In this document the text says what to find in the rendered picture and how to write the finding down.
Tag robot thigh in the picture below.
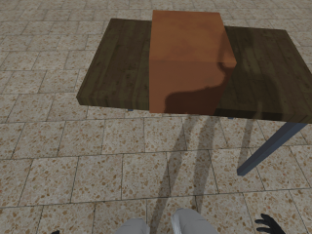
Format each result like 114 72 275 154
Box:
171 208 218 234
114 218 150 234

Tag carton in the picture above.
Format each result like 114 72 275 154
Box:
149 10 237 115

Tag robot left thigh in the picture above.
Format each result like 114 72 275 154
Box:
114 218 150 234

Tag robot right thigh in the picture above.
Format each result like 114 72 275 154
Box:
171 208 218 234

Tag table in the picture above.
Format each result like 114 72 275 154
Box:
76 18 312 176

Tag right robot hand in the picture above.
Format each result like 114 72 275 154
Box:
254 214 286 234

